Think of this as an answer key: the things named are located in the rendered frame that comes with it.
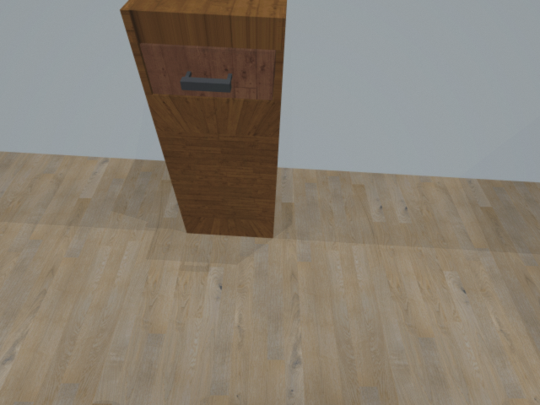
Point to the handle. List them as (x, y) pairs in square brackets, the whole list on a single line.
[(206, 84)]

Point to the cabinet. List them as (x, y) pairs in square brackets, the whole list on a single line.
[(221, 153)]

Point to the drawer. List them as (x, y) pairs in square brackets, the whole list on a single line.
[(253, 70)]

